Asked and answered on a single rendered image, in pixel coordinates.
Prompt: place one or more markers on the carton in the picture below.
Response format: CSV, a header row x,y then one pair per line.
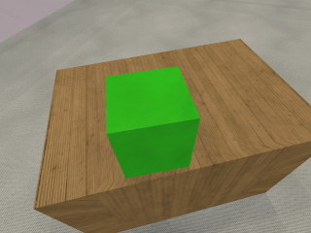
x,y
151,121

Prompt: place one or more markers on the pedestal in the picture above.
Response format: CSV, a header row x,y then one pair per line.
x,y
254,130

